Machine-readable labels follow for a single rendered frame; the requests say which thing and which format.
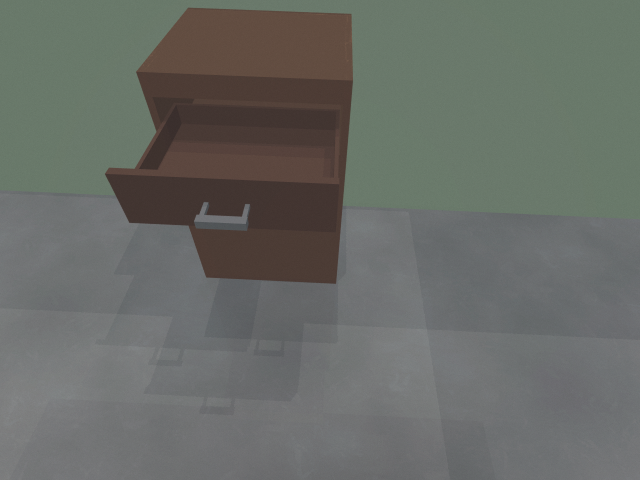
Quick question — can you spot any cabinet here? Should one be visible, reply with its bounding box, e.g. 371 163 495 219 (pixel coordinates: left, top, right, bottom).
136 8 353 284

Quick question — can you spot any handle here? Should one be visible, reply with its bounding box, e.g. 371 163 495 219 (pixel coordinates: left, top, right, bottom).
194 202 250 231

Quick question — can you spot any drawer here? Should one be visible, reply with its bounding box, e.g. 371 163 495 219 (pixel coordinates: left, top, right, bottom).
105 103 340 232

